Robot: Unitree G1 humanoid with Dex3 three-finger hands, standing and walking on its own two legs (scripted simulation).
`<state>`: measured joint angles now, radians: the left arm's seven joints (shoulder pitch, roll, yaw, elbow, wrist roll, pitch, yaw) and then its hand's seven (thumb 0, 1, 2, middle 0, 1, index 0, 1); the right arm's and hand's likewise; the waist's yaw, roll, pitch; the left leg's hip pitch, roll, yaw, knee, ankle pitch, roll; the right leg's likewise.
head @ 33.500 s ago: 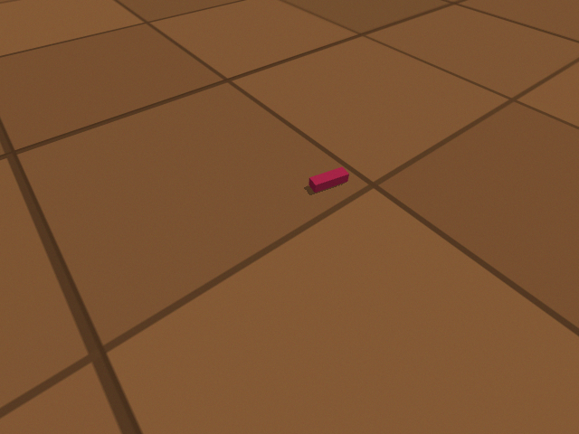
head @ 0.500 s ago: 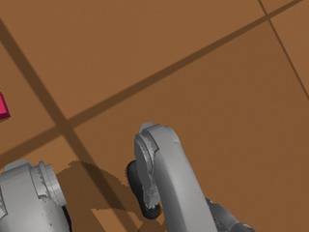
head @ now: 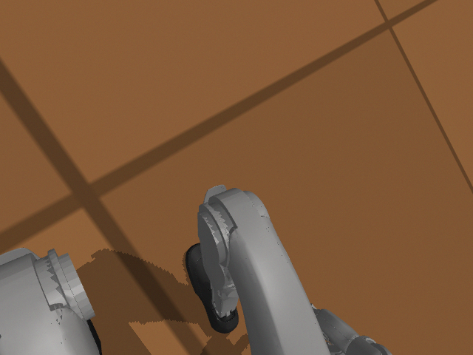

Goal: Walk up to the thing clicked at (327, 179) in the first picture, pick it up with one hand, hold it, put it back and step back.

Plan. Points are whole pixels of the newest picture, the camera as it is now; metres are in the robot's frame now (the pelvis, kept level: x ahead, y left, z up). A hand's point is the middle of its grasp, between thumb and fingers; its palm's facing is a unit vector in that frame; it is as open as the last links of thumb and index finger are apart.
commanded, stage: open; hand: left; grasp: from above
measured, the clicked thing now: out of the picture +0.44 +0.34 -0.27
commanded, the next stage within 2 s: withdraw in 0.84 s
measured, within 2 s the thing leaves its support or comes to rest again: neither
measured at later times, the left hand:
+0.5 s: hand out of the picture +0.43 +0.33 -0.24, palm faces -0.42 -0.16 -0.89, open 12.2 cm
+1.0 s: hand out of the picture +0.43 +0.34 -0.24, palm faces -0.43 -0.16 -0.89, open 13.8 cm
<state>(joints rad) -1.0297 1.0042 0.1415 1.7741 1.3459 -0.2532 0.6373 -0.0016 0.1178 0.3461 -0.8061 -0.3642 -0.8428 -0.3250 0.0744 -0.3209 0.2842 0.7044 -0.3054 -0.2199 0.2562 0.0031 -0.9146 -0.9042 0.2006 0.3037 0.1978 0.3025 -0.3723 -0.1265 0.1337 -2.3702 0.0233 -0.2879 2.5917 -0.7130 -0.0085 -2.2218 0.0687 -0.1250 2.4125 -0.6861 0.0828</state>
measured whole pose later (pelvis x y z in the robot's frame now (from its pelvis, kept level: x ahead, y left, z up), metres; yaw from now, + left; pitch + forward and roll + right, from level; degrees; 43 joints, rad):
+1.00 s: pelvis +0.00 +0.00 +0.00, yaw +0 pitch +26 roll -15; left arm -1.02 1.02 0.13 1.74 1.32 -0.26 0.62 0.00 -0.47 1.00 -0.10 -1.01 -0.10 -1.00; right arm 0.08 -0.33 0.30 0.68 -0.30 -0.22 0.25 0.00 -0.90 -0.90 0.20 0.30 0.20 0.30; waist -0.37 -0.14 0.15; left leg -2.36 0.02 -0.30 2.58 -0.71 -0.02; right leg -2.21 0.07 -0.14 2.40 -0.68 0.08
